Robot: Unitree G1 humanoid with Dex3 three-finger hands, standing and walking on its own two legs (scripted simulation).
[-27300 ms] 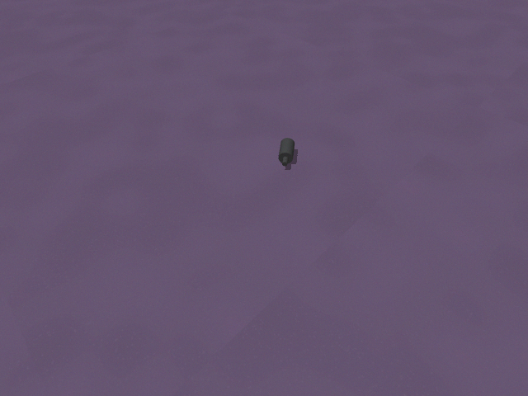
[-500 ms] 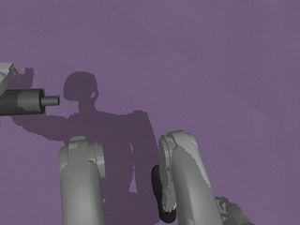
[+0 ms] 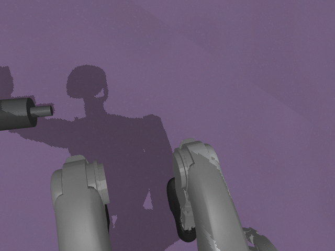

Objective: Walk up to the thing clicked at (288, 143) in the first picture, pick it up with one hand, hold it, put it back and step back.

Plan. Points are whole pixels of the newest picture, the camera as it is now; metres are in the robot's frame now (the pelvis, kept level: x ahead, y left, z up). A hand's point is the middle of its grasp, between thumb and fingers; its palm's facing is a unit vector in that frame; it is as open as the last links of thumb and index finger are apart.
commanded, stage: close in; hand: left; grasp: from above
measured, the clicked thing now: (14, 114) +0.45 +0.35 -0.28
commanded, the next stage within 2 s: rest palm in 0.20 s
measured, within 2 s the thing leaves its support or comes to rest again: neither
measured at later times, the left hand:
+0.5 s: hand out of the picture +0.42 +0.37 -0.19, palm faces -0.42 -0.09 -0.90, open 14.1 cm
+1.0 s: hand (1, 116) +0.43 +0.36 -0.23, palm faces -0.46 -0.12 -0.88, open 14.3 cm
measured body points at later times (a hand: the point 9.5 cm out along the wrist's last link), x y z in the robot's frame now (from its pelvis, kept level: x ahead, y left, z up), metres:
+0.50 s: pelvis -0.01 +0.00 -0.02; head +0.22 +0.13 +0.35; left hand +0.43 +0.38 -0.14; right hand +0.09 -0.27 -0.09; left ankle +0.07 +0.13 -0.29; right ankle +0.10 -0.13 -0.29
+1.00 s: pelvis +0.00 +0.01 -0.02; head +0.25 +0.12 +0.33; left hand +0.45 +0.36 -0.18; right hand +0.06 -0.26 -0.09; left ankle +0.07 +0.13 -0.29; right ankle +0.10 -0.13 -0.29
